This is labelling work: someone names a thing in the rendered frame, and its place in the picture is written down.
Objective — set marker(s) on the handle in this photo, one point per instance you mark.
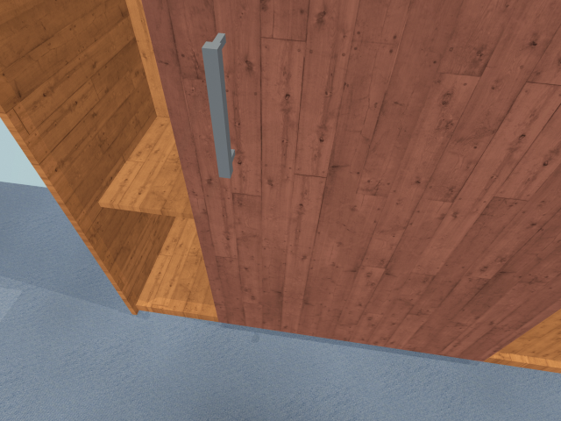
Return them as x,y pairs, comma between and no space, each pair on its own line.
214,73

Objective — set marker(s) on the wardrobe door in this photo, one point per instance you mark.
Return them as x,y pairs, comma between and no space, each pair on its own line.
397,170
543,340

